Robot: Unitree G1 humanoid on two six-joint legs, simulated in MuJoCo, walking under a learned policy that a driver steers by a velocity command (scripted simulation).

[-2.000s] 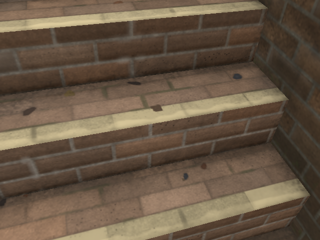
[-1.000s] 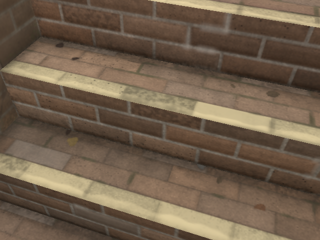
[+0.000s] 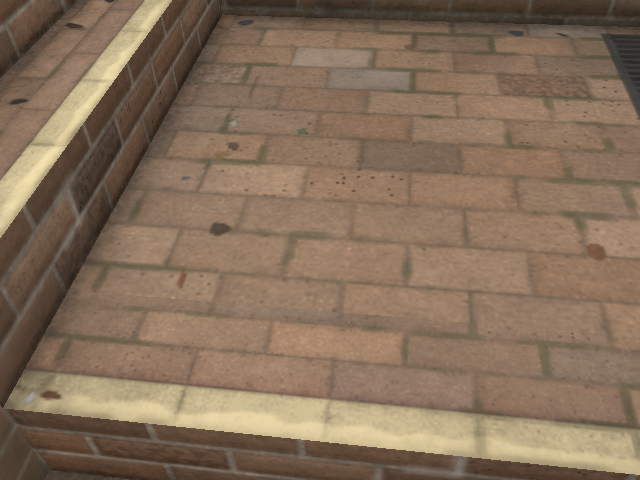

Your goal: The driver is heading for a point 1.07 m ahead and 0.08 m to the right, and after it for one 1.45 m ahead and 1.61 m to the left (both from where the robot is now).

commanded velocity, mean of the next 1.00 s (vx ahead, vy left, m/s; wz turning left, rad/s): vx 0.50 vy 0.00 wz -0.18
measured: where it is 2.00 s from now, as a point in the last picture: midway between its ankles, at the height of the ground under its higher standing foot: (360, 200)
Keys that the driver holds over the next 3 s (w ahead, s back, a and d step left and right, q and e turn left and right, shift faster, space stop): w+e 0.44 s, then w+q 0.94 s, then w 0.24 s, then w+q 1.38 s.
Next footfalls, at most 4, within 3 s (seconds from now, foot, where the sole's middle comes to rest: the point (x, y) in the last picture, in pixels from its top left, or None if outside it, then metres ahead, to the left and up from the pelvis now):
0.32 right None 0.29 -0.13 -0.53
0.80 left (343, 359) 0.59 0.00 -0.32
1.42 right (441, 224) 0.89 -0.19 -0.32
1.94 left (280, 166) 1.09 0.13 -0.32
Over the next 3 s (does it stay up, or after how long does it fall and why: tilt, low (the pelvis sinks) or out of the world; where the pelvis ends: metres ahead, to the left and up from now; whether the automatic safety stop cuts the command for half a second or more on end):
stays up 1.25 0.28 0.44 its command is cut before an obstacle after 2.5 s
